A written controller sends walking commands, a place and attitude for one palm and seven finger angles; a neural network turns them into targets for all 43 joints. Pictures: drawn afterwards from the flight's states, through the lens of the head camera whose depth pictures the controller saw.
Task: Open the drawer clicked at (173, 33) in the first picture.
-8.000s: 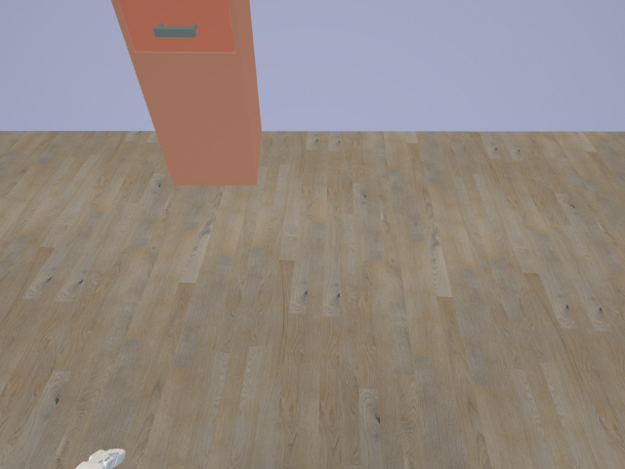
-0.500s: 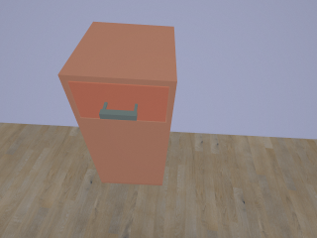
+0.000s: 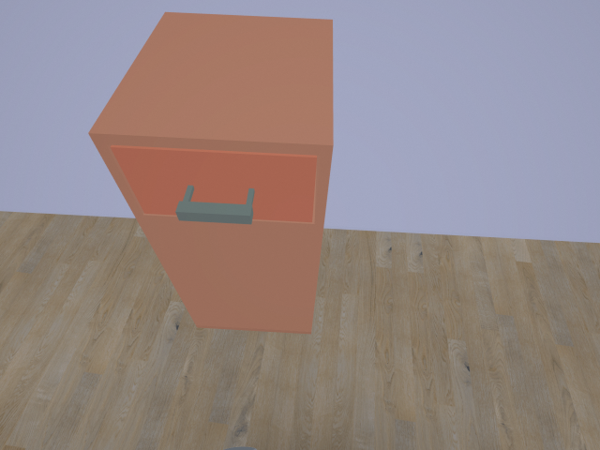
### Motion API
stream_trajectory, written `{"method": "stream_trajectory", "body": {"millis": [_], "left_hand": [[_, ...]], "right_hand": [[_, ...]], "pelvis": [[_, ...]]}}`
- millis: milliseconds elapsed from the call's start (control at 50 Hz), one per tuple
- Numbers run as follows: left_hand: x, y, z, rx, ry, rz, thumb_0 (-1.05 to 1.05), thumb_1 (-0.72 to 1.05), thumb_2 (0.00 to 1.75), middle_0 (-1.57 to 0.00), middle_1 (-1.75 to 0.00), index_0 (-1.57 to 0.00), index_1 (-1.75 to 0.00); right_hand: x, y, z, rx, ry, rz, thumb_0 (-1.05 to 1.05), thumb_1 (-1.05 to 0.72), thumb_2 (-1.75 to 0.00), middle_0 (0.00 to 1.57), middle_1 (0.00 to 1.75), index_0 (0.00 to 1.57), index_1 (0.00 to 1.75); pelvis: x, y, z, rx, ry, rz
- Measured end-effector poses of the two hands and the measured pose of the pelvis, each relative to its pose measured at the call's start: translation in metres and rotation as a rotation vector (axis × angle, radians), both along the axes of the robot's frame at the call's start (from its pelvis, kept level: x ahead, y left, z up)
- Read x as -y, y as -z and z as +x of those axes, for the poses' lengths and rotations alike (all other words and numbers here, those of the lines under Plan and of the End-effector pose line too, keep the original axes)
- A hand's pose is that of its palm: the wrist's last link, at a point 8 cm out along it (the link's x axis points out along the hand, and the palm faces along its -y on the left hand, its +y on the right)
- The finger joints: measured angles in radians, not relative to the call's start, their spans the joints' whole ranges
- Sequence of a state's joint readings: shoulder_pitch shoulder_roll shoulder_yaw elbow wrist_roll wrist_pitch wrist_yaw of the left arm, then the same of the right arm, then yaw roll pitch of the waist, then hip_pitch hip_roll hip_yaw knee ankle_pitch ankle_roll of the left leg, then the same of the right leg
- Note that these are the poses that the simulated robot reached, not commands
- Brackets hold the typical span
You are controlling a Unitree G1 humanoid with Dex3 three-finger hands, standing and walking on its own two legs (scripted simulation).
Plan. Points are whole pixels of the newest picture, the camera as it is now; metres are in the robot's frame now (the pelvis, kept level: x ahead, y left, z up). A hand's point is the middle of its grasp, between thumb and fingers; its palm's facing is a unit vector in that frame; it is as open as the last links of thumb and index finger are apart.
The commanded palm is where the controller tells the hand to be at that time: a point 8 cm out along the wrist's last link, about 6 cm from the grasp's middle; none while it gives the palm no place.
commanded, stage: come to a stop and stand still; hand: left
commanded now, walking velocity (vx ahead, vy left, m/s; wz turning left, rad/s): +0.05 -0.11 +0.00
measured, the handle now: (217, 202) +0.51 +0.19 -0.04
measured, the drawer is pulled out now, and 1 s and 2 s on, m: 0.00 0.00 0.00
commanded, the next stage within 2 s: look again from close up in 0.92 s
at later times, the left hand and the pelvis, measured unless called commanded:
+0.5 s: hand out of the picture -0.02 +0.15 -0.17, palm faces -0.03 -0.98 -0.18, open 7.4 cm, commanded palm none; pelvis -0.02 -0.01 +0.01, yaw -3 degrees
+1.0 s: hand out of the picture -0.05 +0.10 -0.17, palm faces +0.02 -0.99 -0.13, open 7.4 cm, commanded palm none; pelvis -0.01 -0.04 +0.01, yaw -2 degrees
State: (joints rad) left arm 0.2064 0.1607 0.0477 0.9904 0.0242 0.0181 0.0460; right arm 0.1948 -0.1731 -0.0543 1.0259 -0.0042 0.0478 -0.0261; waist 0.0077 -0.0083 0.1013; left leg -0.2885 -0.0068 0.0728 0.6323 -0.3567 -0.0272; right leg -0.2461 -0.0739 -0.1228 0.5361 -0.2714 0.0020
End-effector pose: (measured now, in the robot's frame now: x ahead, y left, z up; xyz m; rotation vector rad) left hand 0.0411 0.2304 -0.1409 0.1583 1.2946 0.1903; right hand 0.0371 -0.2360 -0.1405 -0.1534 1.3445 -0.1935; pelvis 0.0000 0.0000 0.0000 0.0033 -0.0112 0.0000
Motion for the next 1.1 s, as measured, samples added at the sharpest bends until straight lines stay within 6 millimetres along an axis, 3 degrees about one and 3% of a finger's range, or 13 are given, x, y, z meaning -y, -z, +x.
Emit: {"method": "stream_trajectory", "body": {"millis": [120,240,540,700,860,1100], "left_hand": [[-0.018,0.008,-0.006,-0.015,0.018,-0.018,0.01,0.91,0.9,-0.2,-0.3,-0.2,-0.3],[-0.015,-0.002,-0.022,-0.053,0.047,-0.039,0.0,0.91,0.9,-0.19,-0.3,-0.2,-0.3],[0.035,-0.004,-0.067,-0.114,0.062,-0.054,0.01,0.91,0.9,-0.19,-0.3,-0.2,-0.3],[0.062,-0.002,-0.084,-0.14,0.038,-0.087,0.0,0.91,0.9,-0.19,-0.3,-0.2,-0.3],[0.075,-0.001,-0.095,-0.165,0.012,-0.101,0.0,0.91,0.9,-0.2,-0.3,-0.2,-0.3],[0.068,0.0,-0.091,-0.163,0.025,-0.082,0.0,0.91,0.9,-0.2,-0.3,-0.2,-0.3]], "right_hand": [[-0.012,-0.01,0.008,0.09,-0.026,-0.034,0.0,-0.91,-0.9,0.2,0.3,0.19,0.3],[-0.023,-0.012,-0.003,0.097,-0.004,-0.011,0.0,-0.92,-0.9,0.2,0.3,0.2,0.3],[-0.007,0.003,-0.096,-0.097,0.084,0.062,0.0,-0.92,-0.9,0.2,0.3,0.19,0.3],[-0.01,0.002,-0.122,-0.171,0.094,0.095,0.0,-0.91,-0.9,0.2,0.3,0.19,0.3],[-0.011,0.003,-0.117,-0.17,0.089,0.105,0.0,-0.91,-0.9,0.2,0.3,0.19,0.3],[0.001,0.008,-0.08,-0.097,0.055,0.072,0.02,-0.93,-0.9,0.2,0.3,0.2,0.3]], "pelvis": [[-0.014,0.002,-0.009,0.008,0.025,0.002],[-0.017,-0.007,-0.012,-0.006,0.042,-0.002],[0.015,-0.008,-0.022,0.012,0.054,0.003],[0.028,-0.008,-0.023,0.011,0.047,0.001],[0.034,-0.008,-0.02,0.004,0.042,0.0],[0.028,-0.002,-0.013,-0.022,0.044,-0.029]]}}
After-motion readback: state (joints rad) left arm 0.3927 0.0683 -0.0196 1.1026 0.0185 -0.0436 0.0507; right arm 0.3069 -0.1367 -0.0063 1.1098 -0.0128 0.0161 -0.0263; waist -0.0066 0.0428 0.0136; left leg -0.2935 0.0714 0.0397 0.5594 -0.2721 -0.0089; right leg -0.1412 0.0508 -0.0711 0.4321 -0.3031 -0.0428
